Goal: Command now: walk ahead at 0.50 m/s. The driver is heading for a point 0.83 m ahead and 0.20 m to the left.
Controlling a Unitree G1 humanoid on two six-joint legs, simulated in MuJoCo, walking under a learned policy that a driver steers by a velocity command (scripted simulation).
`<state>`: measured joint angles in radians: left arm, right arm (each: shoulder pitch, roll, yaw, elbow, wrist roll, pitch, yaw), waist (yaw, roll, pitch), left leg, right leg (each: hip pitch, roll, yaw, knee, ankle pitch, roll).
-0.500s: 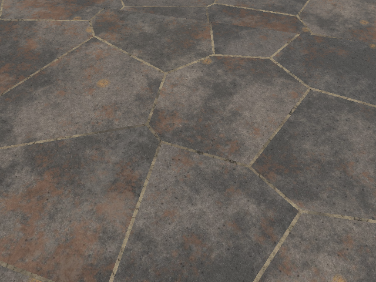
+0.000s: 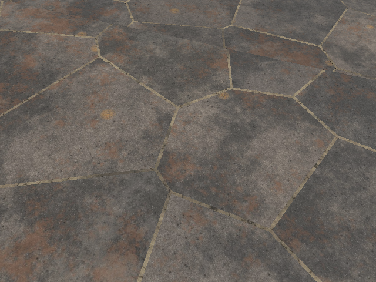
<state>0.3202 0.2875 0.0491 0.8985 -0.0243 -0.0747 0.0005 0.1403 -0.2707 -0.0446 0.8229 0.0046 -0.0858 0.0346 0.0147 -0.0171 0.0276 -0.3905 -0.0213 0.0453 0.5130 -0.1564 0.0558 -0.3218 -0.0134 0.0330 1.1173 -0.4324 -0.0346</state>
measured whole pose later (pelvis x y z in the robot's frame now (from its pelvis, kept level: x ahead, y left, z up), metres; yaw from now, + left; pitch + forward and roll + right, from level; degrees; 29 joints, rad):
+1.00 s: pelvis +0.55 +0.00 -0.02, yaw +17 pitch +1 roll -1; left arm 0.29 0.28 0.07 0.95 0.00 -0.04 0.03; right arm 0.07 -0.26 -0.08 0.74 0.03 -0.03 0.05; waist 0.02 0.01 0.06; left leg -0.50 -0.01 0.07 0.63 -0.15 0.11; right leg 0.01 -0.08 -0.24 0.70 -0.50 0.03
